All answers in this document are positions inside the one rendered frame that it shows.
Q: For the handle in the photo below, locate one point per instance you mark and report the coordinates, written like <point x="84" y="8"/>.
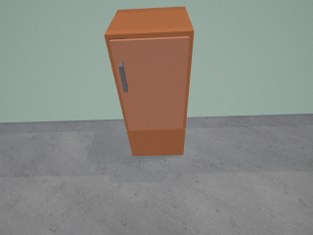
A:
<point x="123" y="77"/>

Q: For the cupboard door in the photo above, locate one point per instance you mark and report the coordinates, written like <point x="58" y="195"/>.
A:
<point x="156" y="75"/>

